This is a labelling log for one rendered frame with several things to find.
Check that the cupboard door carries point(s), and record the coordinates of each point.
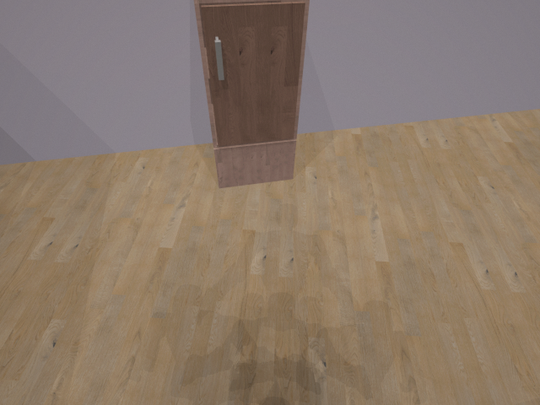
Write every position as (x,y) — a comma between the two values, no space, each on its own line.
(261,48)

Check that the handle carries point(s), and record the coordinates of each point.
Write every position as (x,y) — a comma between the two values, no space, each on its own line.
(219,58)

